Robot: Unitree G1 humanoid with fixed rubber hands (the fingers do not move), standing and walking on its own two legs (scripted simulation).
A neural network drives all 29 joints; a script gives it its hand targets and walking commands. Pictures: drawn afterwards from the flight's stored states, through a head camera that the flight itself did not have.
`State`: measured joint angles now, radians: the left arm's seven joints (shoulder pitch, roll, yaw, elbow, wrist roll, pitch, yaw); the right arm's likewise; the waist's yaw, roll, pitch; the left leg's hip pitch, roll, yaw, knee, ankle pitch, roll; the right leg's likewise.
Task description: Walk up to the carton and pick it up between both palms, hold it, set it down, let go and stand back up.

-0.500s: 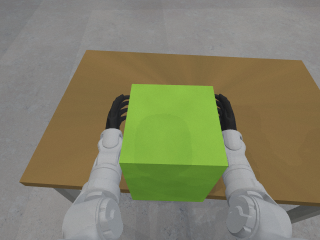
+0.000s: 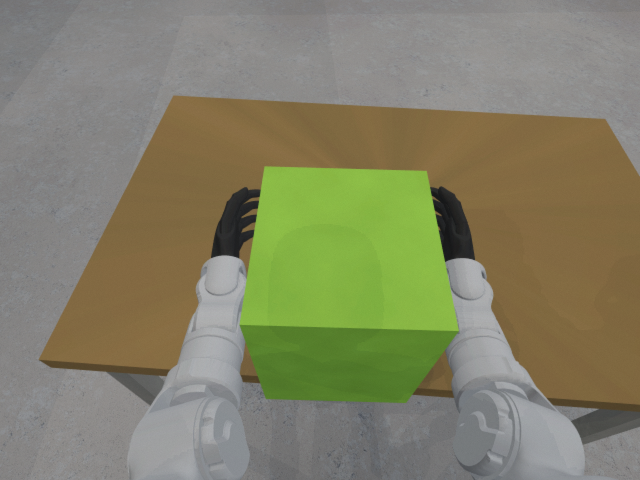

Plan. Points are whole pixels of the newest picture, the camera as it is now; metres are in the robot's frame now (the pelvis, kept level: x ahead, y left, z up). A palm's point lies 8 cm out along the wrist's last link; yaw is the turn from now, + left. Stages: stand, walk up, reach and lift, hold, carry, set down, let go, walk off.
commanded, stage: reach and lift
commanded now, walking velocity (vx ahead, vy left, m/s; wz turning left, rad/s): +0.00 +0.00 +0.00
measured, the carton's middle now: (340, 293) +0.35 -0.01 +0.01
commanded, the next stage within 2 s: none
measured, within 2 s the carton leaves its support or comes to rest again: leaves its support in 0.64 s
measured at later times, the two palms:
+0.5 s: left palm (234, 257) +0.38 +0.13 +0.05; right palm (462, 258) +0.37 -0.16 +0.06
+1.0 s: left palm (229, 240) +0.37 +0.12 +0.11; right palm (486, 247) +0.35 -0.17 +0.11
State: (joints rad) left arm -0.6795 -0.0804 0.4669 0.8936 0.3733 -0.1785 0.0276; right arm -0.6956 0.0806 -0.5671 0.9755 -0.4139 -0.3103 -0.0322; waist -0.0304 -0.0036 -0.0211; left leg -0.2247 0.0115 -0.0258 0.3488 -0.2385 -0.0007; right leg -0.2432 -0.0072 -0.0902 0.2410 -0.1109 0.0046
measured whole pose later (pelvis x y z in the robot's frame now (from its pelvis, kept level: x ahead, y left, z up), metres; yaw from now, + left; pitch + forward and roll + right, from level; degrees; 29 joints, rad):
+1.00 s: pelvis -0.04 -0.01 +0.00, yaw -2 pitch +1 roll +0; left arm -0.76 -0.07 0.40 0.82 0.29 0.09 0.05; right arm -0.73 0.02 -0.40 0.92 -0.22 -0.08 -0.07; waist 0.00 -0.03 -0.03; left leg -0.15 0.01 0.01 0.30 -0.17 0.00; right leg -0.21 -0.01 -0.05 0.25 -0.07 0.00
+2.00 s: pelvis -0.05 -0.01 +0.00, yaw +0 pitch -8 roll +0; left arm -0.71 -0.08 0.34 0.30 0.35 0.59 -0.02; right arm -0.73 0.00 -0.19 0.69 0.04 0.18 -0.12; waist -0.08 -0.05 0.06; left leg 0.02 0.00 -0.02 0.31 -0.19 0.00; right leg -0.03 -0.02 -0.09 0.26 -0.09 0.00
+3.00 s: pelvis -0.04 -0.01 +0.00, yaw +0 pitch -10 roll -1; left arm -0.68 -0.08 0.32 0.14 0.35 0.70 -0.02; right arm -0.76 -0.05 -0.08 0.61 0.16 0.26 -0.15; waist -0.09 -0.05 0.07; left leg 0.05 0.01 -0.02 0.33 -0.21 0.00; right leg 0.01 -0.01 -0.08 0.25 -0.09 0.00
